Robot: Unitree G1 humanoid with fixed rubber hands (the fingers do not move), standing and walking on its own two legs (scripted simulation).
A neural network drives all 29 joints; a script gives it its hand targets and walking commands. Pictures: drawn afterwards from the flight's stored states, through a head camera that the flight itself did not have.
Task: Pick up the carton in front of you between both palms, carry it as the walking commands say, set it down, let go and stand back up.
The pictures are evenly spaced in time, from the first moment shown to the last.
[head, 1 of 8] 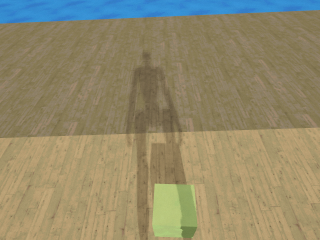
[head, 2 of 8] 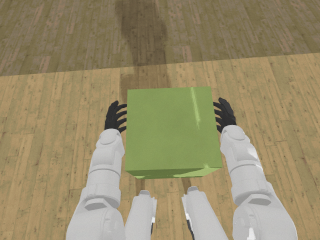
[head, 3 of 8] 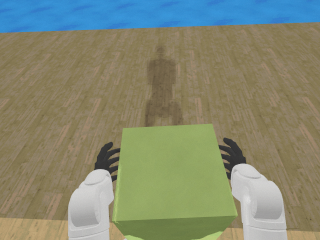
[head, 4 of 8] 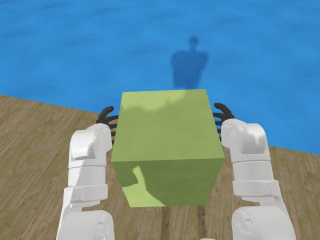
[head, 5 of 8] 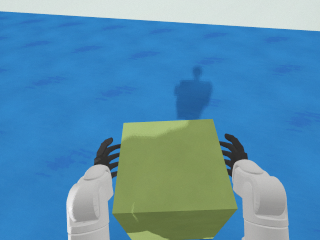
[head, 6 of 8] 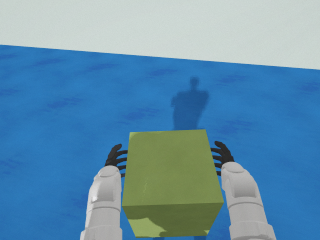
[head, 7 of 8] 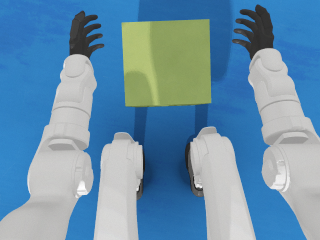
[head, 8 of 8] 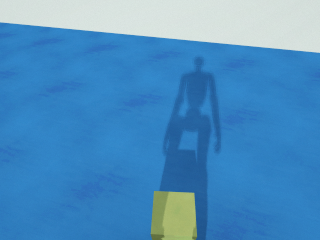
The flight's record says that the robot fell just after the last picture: no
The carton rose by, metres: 0.69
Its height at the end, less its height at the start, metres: -0.22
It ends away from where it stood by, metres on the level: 6.50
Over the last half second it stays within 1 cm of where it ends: yes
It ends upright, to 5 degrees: yes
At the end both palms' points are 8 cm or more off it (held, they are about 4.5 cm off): yes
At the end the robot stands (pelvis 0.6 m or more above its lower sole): yes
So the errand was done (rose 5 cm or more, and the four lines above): yes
